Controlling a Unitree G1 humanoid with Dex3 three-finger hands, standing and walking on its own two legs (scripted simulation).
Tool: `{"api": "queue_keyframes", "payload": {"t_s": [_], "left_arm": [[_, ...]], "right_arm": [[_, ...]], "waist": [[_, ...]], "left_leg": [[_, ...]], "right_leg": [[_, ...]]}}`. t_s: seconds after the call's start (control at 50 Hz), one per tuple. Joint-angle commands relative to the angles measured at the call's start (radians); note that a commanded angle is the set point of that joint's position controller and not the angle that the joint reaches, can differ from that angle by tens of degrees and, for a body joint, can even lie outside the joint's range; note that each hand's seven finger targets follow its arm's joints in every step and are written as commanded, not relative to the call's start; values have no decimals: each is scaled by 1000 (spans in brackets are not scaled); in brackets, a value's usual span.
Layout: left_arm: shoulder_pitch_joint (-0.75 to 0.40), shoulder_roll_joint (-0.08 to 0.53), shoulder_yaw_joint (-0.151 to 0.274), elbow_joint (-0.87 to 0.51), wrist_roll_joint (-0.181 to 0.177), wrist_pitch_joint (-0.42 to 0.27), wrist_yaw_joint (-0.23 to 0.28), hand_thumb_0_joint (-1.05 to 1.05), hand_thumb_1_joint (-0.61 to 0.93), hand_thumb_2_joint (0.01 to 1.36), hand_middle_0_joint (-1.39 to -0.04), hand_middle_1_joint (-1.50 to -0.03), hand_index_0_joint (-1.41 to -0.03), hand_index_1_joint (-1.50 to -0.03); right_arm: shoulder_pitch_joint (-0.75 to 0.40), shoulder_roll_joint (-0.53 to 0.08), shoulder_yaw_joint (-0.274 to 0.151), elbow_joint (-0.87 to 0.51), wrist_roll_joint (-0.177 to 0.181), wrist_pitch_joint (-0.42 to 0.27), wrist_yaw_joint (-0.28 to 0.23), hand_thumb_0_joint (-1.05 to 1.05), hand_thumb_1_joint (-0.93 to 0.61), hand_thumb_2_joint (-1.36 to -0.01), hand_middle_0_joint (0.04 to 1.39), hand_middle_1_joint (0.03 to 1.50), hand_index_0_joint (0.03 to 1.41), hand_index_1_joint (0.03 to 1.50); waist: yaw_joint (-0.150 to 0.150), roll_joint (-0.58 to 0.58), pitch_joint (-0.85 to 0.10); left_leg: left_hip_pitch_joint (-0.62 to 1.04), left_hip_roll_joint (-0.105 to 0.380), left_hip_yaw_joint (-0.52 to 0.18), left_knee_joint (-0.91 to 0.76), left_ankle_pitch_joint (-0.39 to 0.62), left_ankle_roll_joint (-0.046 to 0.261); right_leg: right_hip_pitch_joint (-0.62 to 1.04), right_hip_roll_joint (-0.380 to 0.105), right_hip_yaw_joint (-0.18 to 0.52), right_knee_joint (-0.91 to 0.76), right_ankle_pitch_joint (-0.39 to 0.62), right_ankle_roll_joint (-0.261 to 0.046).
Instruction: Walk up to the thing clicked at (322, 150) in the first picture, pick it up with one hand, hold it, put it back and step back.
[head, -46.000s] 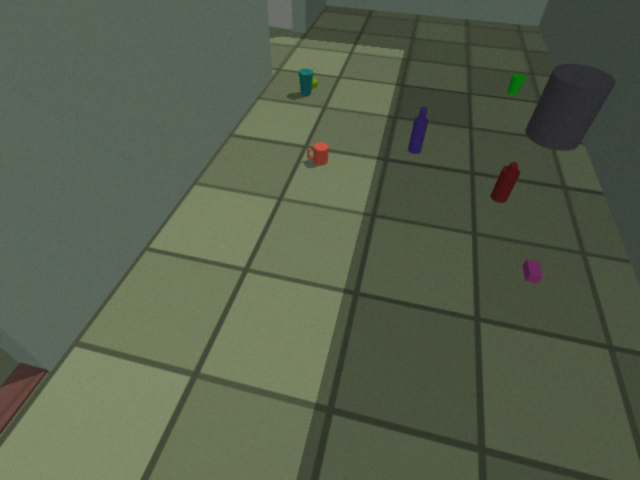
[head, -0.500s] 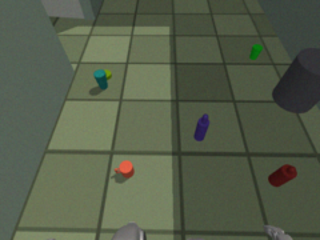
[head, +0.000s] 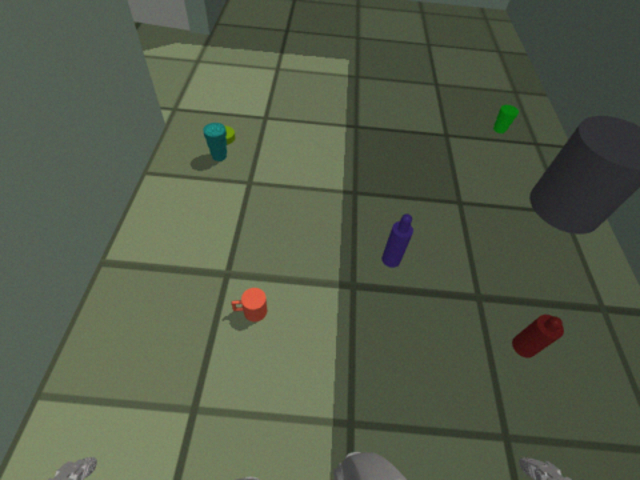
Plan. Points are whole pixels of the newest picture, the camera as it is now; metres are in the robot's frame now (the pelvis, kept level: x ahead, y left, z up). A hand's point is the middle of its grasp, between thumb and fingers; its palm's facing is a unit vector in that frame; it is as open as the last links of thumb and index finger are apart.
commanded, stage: step back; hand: left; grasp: from above
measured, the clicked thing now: (249, 305) +0.70 +0.19 -0.72
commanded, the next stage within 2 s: none
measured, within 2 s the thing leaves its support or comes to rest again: neither
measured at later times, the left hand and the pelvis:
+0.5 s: hand out of the picture -0.07 +0.25 -0.14, palm faces +0.01 -0.90 -0.44, open 7.4 cm; pelvis -0.17 -0.03 -0.01, yaw +2 degrees
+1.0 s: hand out of the picture -0.30 +0.22 -0.14, palm faces -0.01 -0.91 -0.42, open 7.4 cm; pelvis -0.35 -0.05 +0.00, yaw -2 degrees
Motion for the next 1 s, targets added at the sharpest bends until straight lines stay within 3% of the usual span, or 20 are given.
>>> {"api": "queue_keyframes", "payload": {"t_s": [0.0,0.14,0.16,0.18,0.2,0.26,0.38,0.44,0.48,0.5,0.54,0.58,0.62,0.72,0.82,0.84,0.86,0.88,0.92,0.98], "left_arm": [[29,171,53,-75,5,-25,5,0,900,900,-200,-300,-200,-300],[193,165,53,20,17,-44,0,0,900,900,-200,-300,-200,-300],[179,210,65,8,33,-50,0,0,900,900,-200,-300,-200,-300],[142,331,93,-18,26,-45,-3,0,900,900,-200,-300,-200,-300],[74,381,98,-59,36,-47,-1,0,900,900,-200,-300,-200,-300],[-91,239,64,-93,27,-55,13,0,900,900,-200,-300,-200,-300],[29,226,60,-97,34,-43,31,0,900,900,-200,-300,-200,-300],[22,226,56,-103,19,-33,32,0,900,900,-200,-300,-200,-300],[-17,223,45,-113,8,-18,23,0,900,900,-200,-300,-200,-300],[3,194,30,-119,4,-14,18,0,900,900,-200,-300,-200,-300],[-59,200,46,-122,1,-13,32,0,900,900,-200,-300,-200,-300],[-55,196,50,-94,-2,-8,31,0,900,900,-200,-300,-200,-300],[19,193,48,-55,-9,-9,23,0,900,900,-200,-300,-200,-300],[15,171,38,-45,6,-24,7,0,900,900,-200,-300,-200,-300],[147,168,36,57,21,-57,6,0,900,900,-200,-300,-200,-300],[144,227,55,56,36,-63,7,0,900,900,-200,-300,-200,-300],[102,353,83,30,33,-58,4,0,900,900,-200,-300,-200,-300],[24,382,85,-2,39,-61,8,0,900,900,-200,-300,-200,-300],[-93,276,53,-26,32,-73,15,0,900,900,-200,-300,-200,-300],[-25,239,57,-9,36,-84,9,0,900,900,-200,-300,-200,-300]], "right_arm": [[15,-262,-81,-85,3,-26,-25,0,-900,-900,200,300,200,300],[-32,-290,-85,-103,20,10,-17,0,-900,-900,200,300,200,300],[-23,-246,-72,-106,27,11,-14,0,-900,-900,200,300,200,300],[-93,-201,-65,-136,40,6,-20,0,-900,-900,200,300,200,300],[-91,-238,-79,-127,28,12,-30,0,-900,-900,200,300,200,300],[36,-225,-72,-60,44,7,-27,0,-900,-900,200,300,200,300],[14,-204,-58,-80,23,1,-27,0,-900,-900,200,300,200,300],[80,-194,-62,-59,17,-6,-22,0,-900,-900,200,300,200,300],[149,-204,-75,-19,10,-10,-21,0,-900,-900,200,300,200,300],[138,-244,-89,-27,-3,-12,-22,0,-900,-900,200,300,200,300],[59,-417,-116,-67,3,-7,-7,0,-900,-900,200,300,200,300],[-10,-313,-88,-65,-2,-18,-17,0,-900,-900,200,300,200,300],[-55,-274,-72,-74,-4,-17,-24,0,-900,-900,200,300,200,300],[2,-260,-76,-77,-7,-4,-17,0,-900,-900,200,300,200,300],[-26,-281,-75,-66,15,23,-10,0,-900,-900,200,300,200,300],[-12,-221,-57,-72,20,21,-5,0,-900,-900,200,300,200,300],[-85,-193,-56,-102,24,19,-18,0,-900,-900,200,300,200,300],[-94,-237,-76,-87,18,26,-25,0,-900,-900,200,300,200,300],[-13,-241,-74,-35,27,19,-19,0,-900,-900,200,300,200,300],[25,-230,-66,-9,14,-2,-8,0,-900,-900,200,300,200,300]], "waist": [[-30,164,-172],[27,207,-256],[21,95,-227],[67,-240,-166],[77,-270,-105],[-36,-83,-108],[58,-143,-159],[37,-175,-230],[-1,-117,-247],[4,-38,-244],[-47,276,-200],[1,93,-176],[42,123,-149],[-16,192,-172],[32,192,-264],[22,38,-212],[78,-233,-160],[74,-210,-72],[-16,-36,-45],[24,-86,-109]], "left_leg": [[185,260,-232,-143,385,239],[17,179,-165,-36,193,107],[-138,115,-148,39,31,49],[-256,-103,-57,257,-245,-15],[-193,-84,-126,500,-360,-44],[-184,-128,-162,620,-225,-26],[-200,-62,-84,354,-288,-52],[-89,-24,-25,66,-235,-27],[72,-38,31,-191,28,-11],[149,61,-124,-208,95,25],[-23,425,-534,-287,265,287],[-9,329,-347,-213,406,245],[-16,257,-222,-174,385,199],[162,248,-221,-149,328,222],[48,186,-140,-21,150,116],[-156,95,-105,92,-46,50],[-237,-72,-74,284,-314,-14],[-169,-39,-182,462,-338,-42],[-194,-83,-201,570,-210,-29],[-182,-71,-126,501,-161,-47]], "right_leg": [[-25,-43,5,-91,-17,35],[340,-87,-132,-758,266,-21],[383,-181,34,-788,211,-52],[242,-398,338,-866,220,-190],[35,-553,493,-919,241,-310],[116,-348,106,-750,564,-188],[360,-377,110,-693,670,-210],[414,-373,106,-616,734,-189],[314,-330,51,-536,654,-134],[174,-278,32,-484,504,-82],[38,-48,-48,-88,-158,-3],[18,-27,82,83,-75,-23],[17,-27,40,113,0,-16],[26,-65,-45,-216,-26,32],[339,-81,-141,-806,230,-28],[390,-192,85,-817,138,-60],[173,-451,400,-906,35,-211],[-43,-559,510,-970,-50,-295],[28,-404,224,-848,160,-214],[151,-311,116,-821,50,-165]]}}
